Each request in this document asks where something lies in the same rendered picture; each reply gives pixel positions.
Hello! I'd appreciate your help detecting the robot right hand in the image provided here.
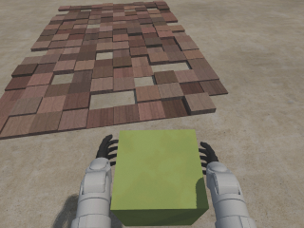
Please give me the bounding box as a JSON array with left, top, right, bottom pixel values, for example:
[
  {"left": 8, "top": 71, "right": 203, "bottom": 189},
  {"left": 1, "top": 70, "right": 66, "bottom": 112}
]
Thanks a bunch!
[{"left": 199, "top": 142, "right": 219, "bottom": 175}]

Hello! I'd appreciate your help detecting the carton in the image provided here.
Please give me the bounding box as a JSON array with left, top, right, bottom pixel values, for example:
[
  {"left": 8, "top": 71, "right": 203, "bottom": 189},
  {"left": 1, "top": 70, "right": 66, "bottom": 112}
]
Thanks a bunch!
[{"left": 110, "top": 129, "right": 209, "bottom": 227}]

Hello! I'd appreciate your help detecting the robot left forearm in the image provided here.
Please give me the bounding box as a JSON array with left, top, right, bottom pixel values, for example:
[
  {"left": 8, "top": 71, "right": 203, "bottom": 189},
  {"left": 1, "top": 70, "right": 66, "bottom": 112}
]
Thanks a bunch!
[{"left": 70, "top": 157, "right": 112, "bottom": 228}]

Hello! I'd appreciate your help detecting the robot left hand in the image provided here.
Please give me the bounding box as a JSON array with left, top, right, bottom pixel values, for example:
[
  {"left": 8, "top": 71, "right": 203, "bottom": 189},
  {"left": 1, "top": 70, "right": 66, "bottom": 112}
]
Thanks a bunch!
[{"left": 95, "top": 134, "right": 119, "bottom": 166}]

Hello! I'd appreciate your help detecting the robot right forearm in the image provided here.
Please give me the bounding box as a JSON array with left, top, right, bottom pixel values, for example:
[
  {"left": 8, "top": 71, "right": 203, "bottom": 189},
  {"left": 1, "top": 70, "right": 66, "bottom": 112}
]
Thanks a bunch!
[{"left": 206, "top": 161, "right": 257, "bottom": 228}]

